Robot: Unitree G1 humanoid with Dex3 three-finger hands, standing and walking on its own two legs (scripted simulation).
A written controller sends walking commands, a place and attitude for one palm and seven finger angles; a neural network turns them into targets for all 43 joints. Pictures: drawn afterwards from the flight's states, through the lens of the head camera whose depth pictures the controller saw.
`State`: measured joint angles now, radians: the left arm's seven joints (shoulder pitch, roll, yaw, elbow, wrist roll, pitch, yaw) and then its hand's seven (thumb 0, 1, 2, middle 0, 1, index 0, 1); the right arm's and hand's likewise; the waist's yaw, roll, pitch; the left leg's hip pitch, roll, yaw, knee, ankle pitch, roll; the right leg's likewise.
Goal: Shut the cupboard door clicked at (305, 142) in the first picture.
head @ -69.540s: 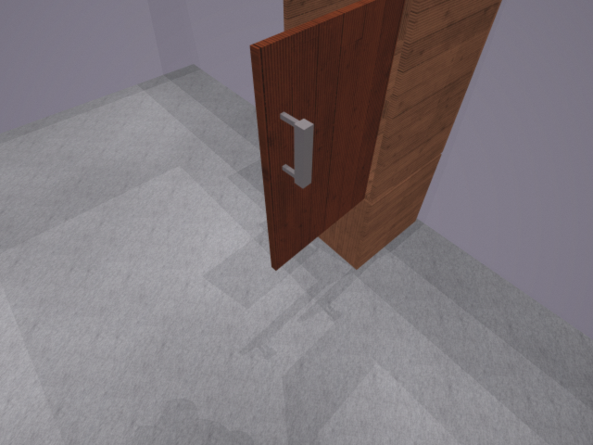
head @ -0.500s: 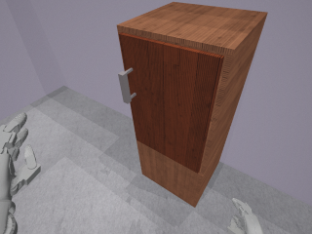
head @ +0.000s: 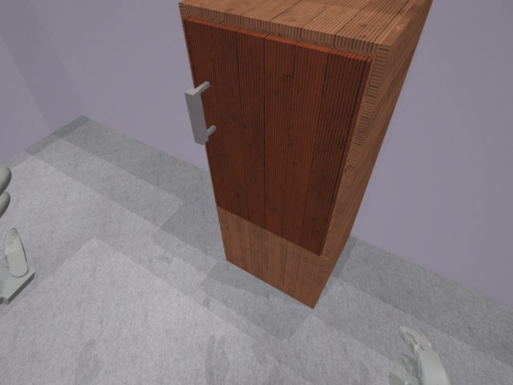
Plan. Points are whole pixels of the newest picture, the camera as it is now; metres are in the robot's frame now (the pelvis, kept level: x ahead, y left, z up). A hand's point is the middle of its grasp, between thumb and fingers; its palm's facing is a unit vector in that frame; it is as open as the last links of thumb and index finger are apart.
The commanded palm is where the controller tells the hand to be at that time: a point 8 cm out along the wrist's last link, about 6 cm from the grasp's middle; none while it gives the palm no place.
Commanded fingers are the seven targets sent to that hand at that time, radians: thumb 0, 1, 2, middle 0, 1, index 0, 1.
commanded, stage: step back with the hand held close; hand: left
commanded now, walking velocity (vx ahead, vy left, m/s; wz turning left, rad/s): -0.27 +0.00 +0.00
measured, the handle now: (203, 113) +0.67 +0.18 +0.06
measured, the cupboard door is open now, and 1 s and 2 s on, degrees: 0 0 0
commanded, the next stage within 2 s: stop stepping back and stand still in 1.04 s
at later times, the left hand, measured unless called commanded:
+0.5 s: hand out of the picture +0.12 +0.27 +0.18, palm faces +0.52 -0.71 -0.47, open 7.4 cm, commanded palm +0.06 +0.30 +0.18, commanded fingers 0.00 0.90 0.90 -0.20 -0.30 -0.20 -0.30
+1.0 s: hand out of the picture +0.06 +0.28 +0.18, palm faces +0.51 -0.74 -0.43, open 7.4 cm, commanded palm +0.00 +0.30 +0.18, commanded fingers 0.00 0.90 0.90 -0.20 -0.30 -0.20 -0.30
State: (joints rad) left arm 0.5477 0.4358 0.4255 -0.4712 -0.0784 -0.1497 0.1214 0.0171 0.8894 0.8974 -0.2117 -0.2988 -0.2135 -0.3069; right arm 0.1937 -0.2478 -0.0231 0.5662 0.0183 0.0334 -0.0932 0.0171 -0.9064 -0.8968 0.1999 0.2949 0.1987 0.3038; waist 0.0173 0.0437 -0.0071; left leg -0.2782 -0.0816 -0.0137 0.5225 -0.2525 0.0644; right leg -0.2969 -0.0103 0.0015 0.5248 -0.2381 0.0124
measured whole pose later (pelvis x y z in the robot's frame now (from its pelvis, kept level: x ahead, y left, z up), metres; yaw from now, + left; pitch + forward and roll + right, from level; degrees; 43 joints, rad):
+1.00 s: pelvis -0.13 +0.00 -0.01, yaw +1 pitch +6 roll -3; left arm 0.51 0.42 0.50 -0.57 -0.06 -0.28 0.15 0.02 0.89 0.90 -0.21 -0.30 -0.21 -0.31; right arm 0.15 -0.15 0.01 0.65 -0.03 -0.13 -0.05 0.02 -0.90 -0.90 0.20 0.30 0.20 0.30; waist 0.06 -0.02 -0.04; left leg -0.54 0.07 0.05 0.56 -0.13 0.02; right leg -0.20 0.05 0.01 0.58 -0.37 0.03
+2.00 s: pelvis -0.35 +0.03 -0.01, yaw +1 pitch -2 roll +2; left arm 0.47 0.38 0.40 -0.43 -0.03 -0.17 0.19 0.02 0.89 0.90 -0.21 -0.30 -0.21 -0.31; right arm 0.25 -0.21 -0.02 0.66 -0.01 -0.10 -0.10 0.02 -0.91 -0.90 0.20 0.29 0.20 0.30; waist -0.01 -0.07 -0.01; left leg -0.26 0.05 0.06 0.59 -0.30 -0.02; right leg -0.43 -0.04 -0.01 0.83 -0.41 0.01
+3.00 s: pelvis -0.32 +0.07 +0.01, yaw +0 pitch -2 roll +0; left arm 0.33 0.16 0.01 1.12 0.01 0.01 0.03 0.00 0.91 0.90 -0.20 -0.30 -0.20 -0.30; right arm 0.32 -0.14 0.01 1.09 -0.02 0.01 -0.02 0.01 -0.91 -0.90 0.20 0.29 0.20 0.30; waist 0.01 0.02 0.01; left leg -0.16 0.01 0.12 0.40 -0.21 0.03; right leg -0.20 -0.05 -0.06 0.40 -0.17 0.01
